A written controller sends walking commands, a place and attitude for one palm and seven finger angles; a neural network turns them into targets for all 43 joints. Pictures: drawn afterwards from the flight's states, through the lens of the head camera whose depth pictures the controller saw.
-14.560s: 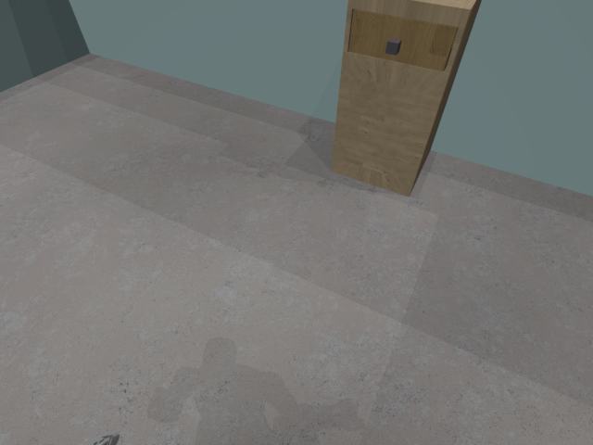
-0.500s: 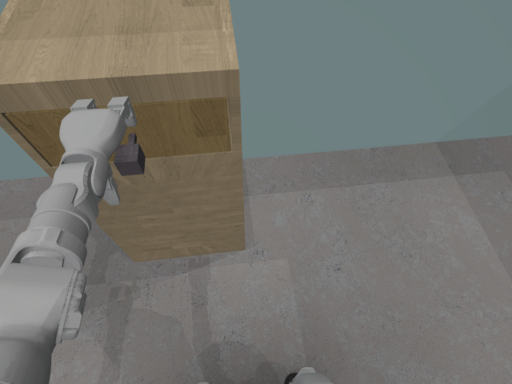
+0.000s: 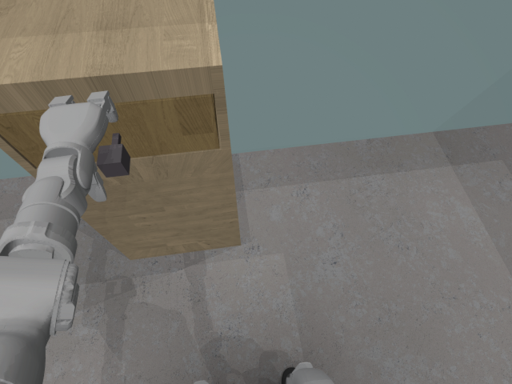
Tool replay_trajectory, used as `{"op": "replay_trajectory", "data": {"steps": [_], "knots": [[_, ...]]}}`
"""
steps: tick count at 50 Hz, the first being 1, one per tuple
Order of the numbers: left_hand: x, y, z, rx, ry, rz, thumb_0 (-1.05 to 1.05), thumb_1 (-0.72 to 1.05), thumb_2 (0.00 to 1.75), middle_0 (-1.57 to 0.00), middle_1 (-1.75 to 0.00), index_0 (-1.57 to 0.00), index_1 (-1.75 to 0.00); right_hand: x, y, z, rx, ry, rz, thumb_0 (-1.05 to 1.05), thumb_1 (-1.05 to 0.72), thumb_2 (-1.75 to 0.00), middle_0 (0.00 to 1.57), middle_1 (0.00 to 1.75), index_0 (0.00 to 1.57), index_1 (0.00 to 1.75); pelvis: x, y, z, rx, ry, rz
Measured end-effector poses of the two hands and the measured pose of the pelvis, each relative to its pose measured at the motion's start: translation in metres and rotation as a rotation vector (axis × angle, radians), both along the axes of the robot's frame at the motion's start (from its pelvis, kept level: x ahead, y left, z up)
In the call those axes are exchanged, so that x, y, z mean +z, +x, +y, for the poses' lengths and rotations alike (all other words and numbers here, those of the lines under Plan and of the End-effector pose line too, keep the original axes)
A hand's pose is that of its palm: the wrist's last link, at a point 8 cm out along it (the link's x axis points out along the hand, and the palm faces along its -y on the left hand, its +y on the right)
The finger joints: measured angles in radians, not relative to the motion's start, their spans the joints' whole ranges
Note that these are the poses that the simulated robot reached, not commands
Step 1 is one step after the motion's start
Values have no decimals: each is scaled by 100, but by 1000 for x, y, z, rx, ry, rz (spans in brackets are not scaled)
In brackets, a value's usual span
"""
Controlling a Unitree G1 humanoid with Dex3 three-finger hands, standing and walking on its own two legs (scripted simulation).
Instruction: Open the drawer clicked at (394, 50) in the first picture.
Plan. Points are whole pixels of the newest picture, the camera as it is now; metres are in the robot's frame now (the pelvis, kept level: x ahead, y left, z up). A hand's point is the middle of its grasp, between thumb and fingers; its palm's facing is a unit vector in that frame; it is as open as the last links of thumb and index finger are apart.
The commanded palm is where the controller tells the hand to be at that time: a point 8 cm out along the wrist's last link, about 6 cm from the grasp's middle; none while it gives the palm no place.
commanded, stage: move the hooked fingers above the handle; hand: left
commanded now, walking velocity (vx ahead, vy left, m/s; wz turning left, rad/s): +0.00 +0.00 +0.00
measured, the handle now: (115, 151) +0.54 +0.24 -0.02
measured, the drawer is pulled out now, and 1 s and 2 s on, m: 0.00 0.00 0.00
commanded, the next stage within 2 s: lower the fingers behind the handle in 0.52 s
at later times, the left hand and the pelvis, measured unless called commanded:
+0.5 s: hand (82, 153) +0.48 +0.25 +0.05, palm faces -0.09 -0.01 -1.00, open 13.8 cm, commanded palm +0.47 +0.25 +0.10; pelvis -0.01 +0.01 +0.00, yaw +0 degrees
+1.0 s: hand (94, 161) +0.49 +0.25 +0.02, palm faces -0.08 -0.03 -1.00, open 13.8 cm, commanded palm +0.48 +0.25 +0.07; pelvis -0.01 +0.02 -0.01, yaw +0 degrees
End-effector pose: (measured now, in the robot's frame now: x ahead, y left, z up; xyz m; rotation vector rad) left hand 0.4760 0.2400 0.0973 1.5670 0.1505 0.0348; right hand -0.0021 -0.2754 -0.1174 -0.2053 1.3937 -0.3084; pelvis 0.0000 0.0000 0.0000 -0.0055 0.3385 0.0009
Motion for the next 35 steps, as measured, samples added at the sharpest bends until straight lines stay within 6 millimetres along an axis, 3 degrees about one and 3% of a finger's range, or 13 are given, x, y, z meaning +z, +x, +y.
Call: {"op": "replay_trajectory", "data": {"steps": [8,15,24,35], "knots": [[1,-11,7,-34,-6,13,0,-48,30,-32,-120,-32,-120,3,-9,-2,-2,-7,46,0,-90,-90,20,29,21,30,3,2,-1,15,-4,-13],[6,-11,-1,-49,-18,-33,0,-49,30,-32,-120,-32,-120,3,1,0,9,-5,10,0,-90,-90,20,29,21,30,2,0,2,18,-6,-20],[5,-11,10,-4,-6,11,0,-49,30,-31,-120,-32,-120,2,10,9,12,1,-47,0,-90,-90,20,29,21,30,2,-5,7,7,-5,-24],[1,-9,7,-62,-17,-23,0,-49,30,-32,-120,-32,-120,1,-8,15,16,-2,7,0,-90,-90,20,29,21,30,-2,-7,13,17,-12,-5]]}}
